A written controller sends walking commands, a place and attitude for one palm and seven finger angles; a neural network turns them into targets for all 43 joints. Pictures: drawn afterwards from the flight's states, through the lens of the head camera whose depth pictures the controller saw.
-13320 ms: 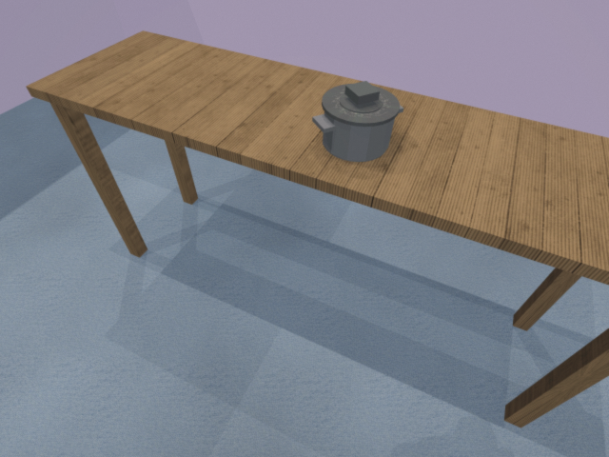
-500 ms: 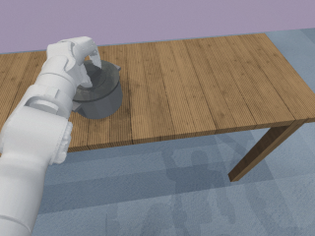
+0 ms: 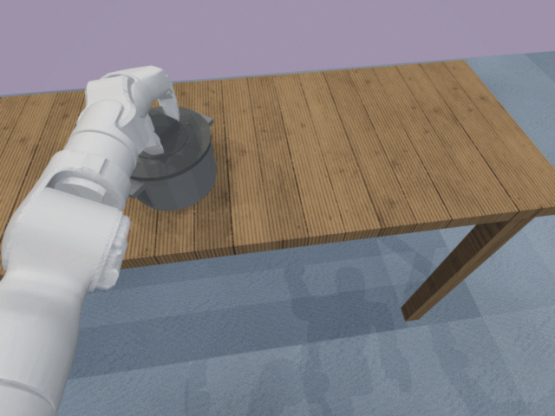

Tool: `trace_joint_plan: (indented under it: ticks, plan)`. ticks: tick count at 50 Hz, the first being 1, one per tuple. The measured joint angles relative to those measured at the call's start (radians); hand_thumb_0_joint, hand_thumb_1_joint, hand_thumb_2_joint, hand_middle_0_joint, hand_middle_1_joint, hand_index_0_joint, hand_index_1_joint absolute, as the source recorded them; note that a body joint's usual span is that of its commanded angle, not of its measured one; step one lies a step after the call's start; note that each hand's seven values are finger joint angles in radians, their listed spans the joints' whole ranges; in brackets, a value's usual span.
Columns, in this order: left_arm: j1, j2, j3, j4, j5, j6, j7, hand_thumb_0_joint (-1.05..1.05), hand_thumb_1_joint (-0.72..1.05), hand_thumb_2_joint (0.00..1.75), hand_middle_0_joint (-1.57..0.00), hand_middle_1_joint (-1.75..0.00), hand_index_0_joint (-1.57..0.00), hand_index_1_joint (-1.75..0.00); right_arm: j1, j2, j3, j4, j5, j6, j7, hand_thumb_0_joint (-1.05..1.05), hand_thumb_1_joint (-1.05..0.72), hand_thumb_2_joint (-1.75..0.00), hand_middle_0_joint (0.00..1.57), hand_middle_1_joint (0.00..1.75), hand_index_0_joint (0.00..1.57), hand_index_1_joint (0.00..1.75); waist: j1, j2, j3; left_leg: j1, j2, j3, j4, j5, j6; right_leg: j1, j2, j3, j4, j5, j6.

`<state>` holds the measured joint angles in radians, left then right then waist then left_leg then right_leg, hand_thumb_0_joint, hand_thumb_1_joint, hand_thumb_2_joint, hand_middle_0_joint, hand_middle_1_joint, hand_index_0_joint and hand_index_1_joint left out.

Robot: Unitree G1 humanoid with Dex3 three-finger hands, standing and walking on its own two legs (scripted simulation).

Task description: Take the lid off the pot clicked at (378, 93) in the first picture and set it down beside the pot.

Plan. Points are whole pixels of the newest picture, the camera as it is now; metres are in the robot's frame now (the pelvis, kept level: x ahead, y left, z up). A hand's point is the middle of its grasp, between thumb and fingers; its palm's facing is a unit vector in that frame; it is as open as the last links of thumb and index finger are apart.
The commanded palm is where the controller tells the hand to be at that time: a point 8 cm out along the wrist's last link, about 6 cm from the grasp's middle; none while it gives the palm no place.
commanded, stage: lift the lid straight up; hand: left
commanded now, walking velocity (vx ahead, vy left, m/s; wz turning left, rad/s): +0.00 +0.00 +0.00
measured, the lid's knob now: (155, 128) +0.54 +0.13 +0.11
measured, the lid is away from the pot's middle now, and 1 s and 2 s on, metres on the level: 0.00 0.01 0.02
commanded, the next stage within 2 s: move the lid sideways beside the pot in 1.98 s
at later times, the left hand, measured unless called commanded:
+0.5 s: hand (143, 114) +0.51 +0.13 +0.16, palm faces -0.39 -0.09 -0.92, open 9.0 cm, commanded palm +0.52 +0.13 +0.24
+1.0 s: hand (131, 90) +0.50 +0.13 +0.20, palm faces -0.37 -0.10 -0.92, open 9.0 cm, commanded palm +0.52 +0.14 +0.28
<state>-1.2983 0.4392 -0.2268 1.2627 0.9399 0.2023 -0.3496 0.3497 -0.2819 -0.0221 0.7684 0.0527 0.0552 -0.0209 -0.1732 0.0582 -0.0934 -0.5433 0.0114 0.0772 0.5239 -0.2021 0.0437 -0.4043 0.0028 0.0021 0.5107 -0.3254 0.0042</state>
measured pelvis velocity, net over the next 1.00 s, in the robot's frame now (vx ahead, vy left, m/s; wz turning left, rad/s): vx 0.00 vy -0.01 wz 0.02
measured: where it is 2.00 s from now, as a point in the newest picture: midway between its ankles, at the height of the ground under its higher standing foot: outside the picture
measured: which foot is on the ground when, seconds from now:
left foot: down 0.00-1.00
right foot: down 0.00-1.00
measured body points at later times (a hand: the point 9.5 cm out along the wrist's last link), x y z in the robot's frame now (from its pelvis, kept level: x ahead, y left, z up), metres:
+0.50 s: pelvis +0.00 +0.00 +0.00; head +0.06 -0.03 +0.45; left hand +0.52 +0.13 +0.21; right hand +0.01 -0.28 -0.13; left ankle +0.03 +0.10 -0.73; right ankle -0.06 -0.12 -0.73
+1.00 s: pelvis +0.00 -0.01 +0.00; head +0.05 -0.03 +0.45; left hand +0.52 +0.14 +0.26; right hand +0.02 -0.29 -0.13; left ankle +0.03 +0.10 -0.73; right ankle -0.06 -0.12 -0.73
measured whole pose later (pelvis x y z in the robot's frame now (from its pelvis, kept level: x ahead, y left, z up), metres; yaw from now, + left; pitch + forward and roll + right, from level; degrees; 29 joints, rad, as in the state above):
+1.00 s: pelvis +0.00 -0.01 +0.00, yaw +1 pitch +10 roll +0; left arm -1.40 0.47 -0.25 1.22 0.93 0.24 -0.46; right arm 0.34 -0.30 -0.02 0.77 0.05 -0.03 -0.03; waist -0.15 0.06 -0.07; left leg -0.47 0.00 0.06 0.48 -0.18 0.04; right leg -0.33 0.00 -0.02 0.48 -0.32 0.00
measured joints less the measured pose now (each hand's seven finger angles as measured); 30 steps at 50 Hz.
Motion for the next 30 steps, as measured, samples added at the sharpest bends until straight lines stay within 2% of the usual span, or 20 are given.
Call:
trace_joint_plan:
  ticks: [4, 20, 30]
  plan:
    - [0.005, 0.007, 0.019, -0.011, 0.008, -0.003, -0.009, -0.01, 0.09, 0.78, -0.56, -1.02, -0.54, -1.01, 0.002, -0.004, -0.001, -0.003, -0.003, -0.004, -0.001, 0.00, -0.91, -0.90, 0.20, 0.30, 0.20, 0.29, -0.002, 0.002, 0.003, 0.001, 0.000, -0.001, -0.001, 0.001, 0.000, 0.002, 0.000, -0.001, -0.003, 0.001, -0.001]
    - [0.010, 0.003, -0.012, -0.057, -0.010, 0.000, -0.018, -0.01, 0.09, 0.77, -0.57, -1.00, -0.55, -1.00, 0.011, 0.000, -0.005, 0.002, 0.000, -0.065, -0.004, 0.00, -0.91, -0.90, 0.20, 0.30, 0.20, 0.29, 0.013, 0.010, 0.013, 0.034, -0.007, -0.010, -0.028, 0.013, -0.004, 0.035, -0.005, -0.010, -0.021, 0.005, -0.004]
    - [-0.029, -0.001, -0.016, -0.052, -0.015, 0.023, -0.062, -0.02, 0.09, 0.78, -0.57, -1.00, -0.55, -0.99, -0.006, -0.007, -0.002, 0.005, 0.000, -0.076, -0.002, 0.00, -0.91, -0.90, 0.20, 0.30, 0.20, 0.29, 0.019, 0.012, 0.012, 0.050, -0.009, -0.016, -0.035, 0.015, -0.007, 0.049, -0.005, -0.016, -0.021, 0.001, -0.007]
